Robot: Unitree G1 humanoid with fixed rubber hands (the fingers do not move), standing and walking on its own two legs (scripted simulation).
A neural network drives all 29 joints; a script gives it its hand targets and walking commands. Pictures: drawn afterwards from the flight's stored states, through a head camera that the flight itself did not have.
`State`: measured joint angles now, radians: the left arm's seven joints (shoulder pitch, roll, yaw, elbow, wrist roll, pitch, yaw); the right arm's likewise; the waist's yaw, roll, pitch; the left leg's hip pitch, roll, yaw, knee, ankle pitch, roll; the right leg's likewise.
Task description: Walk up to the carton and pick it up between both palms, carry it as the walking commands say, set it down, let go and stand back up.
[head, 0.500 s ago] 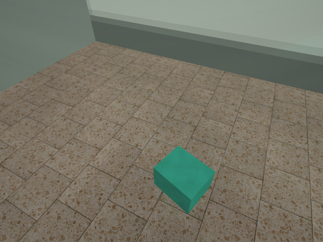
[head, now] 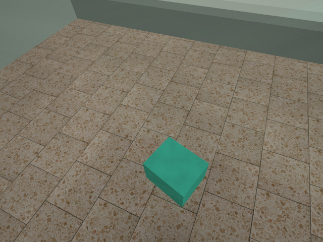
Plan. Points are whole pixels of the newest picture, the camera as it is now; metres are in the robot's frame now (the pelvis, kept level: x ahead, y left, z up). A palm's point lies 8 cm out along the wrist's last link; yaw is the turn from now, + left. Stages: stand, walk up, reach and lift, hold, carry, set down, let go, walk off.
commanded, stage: walk up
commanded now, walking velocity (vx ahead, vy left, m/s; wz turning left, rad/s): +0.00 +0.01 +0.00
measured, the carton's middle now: (175, 170) +0.59 -0.04 -0.67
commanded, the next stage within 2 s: none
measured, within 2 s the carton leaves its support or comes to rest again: neither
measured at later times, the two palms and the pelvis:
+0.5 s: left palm out of the picture -0.02 +0.25 -0.15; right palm out of the picture -0.01 -0.23 -0.16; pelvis -0.02 +0.01 -0.01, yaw -1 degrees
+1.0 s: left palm out of the picture -0.07 +0.20 -0.14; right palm out of the picture -0.08 -0.21 -0.14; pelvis -0.04 +0.00 +0.00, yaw -1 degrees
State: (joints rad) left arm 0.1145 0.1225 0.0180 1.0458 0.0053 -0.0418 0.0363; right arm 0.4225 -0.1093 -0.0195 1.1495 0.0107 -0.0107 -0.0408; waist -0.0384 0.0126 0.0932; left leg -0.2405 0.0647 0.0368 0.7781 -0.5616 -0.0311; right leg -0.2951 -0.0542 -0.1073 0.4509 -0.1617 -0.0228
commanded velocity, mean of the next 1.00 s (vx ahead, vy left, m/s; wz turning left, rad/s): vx -0.04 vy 0.00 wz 0.00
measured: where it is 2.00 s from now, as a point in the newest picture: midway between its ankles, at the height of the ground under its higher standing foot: outside the picture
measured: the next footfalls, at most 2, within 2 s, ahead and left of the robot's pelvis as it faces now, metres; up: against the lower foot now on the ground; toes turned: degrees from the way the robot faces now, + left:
left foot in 0.16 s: +0.05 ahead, +0.13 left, +0.00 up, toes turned +4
right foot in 0.56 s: +0.01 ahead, -0.10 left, +0.00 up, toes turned -8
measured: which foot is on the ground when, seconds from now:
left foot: up 0.00-0.14, down 0.16-0.56, up 0.58-0.84, down 0.86-1.00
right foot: down 0.00-0.40, up 0.42-0.54, down 0.56-1.00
